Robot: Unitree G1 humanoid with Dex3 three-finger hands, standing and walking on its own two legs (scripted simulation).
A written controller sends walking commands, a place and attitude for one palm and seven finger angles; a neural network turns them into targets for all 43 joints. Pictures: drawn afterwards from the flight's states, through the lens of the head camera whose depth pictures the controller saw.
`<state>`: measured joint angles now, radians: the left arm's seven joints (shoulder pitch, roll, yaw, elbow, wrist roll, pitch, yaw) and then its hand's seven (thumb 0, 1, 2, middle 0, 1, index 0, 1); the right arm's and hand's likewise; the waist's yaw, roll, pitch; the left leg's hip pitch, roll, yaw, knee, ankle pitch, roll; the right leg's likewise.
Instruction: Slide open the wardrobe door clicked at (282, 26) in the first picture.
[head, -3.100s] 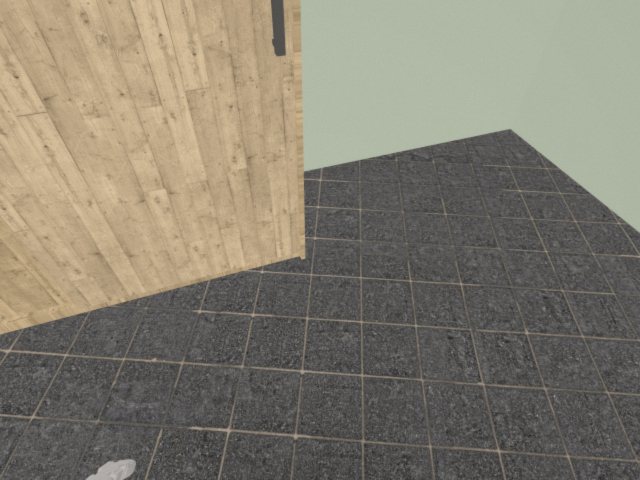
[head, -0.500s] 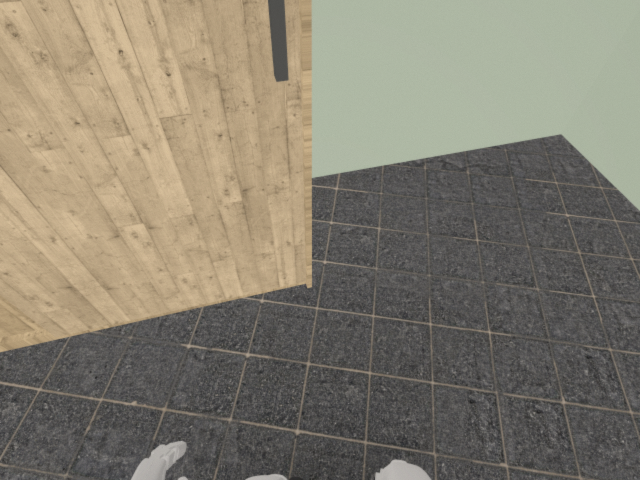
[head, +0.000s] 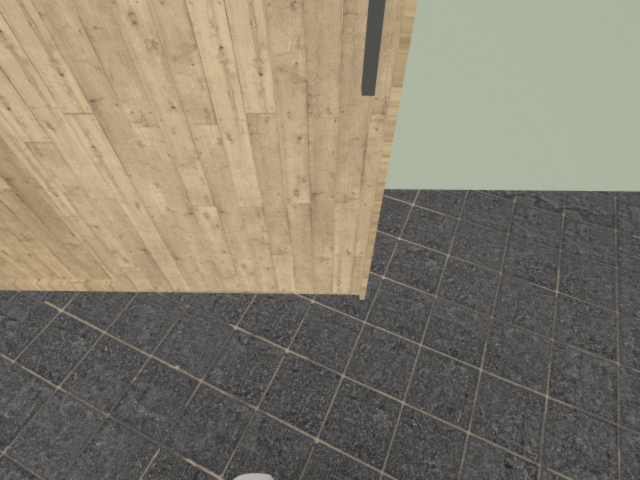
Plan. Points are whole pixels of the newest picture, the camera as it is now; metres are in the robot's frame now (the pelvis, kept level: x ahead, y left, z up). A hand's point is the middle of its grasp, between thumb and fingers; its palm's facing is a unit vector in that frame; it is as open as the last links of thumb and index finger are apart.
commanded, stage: take the last steps up to it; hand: right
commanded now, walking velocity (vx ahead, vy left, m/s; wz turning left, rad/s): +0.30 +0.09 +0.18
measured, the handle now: (373, 24) +0.73 -0.02 +0.19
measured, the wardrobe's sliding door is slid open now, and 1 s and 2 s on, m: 0.00 0.00 0.00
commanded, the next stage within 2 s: come to a stop and stand still in 0.60 s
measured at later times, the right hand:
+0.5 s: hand out of the picture +0.09 -0.18 -0.20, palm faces -0.01 +0.99 -0.14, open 7.3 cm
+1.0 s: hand (415, 363) +0.33 -0.13 -0.17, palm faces -0.06 +0.97 -0.23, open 7.3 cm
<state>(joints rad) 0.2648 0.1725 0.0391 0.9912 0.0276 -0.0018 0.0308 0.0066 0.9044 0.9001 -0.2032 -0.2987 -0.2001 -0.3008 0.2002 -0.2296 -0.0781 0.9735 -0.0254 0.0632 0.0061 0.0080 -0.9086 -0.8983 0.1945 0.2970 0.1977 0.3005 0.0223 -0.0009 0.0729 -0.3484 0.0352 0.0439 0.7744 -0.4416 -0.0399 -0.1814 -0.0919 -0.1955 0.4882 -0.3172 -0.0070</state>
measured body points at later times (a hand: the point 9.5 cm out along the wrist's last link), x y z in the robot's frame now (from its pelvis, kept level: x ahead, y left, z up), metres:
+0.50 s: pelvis +0.12 +0.00 -0.02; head +0.14 -0.03 +0.43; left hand +0.17 +0.23 -0.15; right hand +0.09 -0.23 -0.19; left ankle -0.01 +0.11 -0.71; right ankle +0.17 -0.09 -0.74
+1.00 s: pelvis +0.22 +0.04 -0.01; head +0.25 +0.07 +0.44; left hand +0.17 +0.24 -0.18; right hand +0.33 -0.18 -0.15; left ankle +0.28 +0.15 -0.74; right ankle +0.17 -0.08 -0.70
